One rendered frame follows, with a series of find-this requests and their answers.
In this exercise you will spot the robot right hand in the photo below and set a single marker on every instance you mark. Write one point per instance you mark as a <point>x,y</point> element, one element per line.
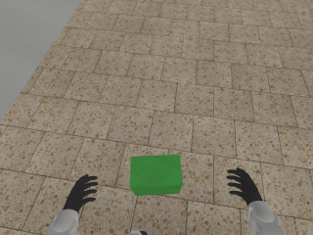
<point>250,192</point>

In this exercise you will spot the robot left forearm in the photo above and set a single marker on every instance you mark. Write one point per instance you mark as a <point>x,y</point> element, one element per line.
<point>64,223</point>

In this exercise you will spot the robot right forearm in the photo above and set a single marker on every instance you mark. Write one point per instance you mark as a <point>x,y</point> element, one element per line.
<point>262,219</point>

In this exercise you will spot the carton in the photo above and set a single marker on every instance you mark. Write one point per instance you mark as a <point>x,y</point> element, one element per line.
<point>156,175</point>

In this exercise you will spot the robot left hand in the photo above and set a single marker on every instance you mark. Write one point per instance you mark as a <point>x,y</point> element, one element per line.
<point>75,198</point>

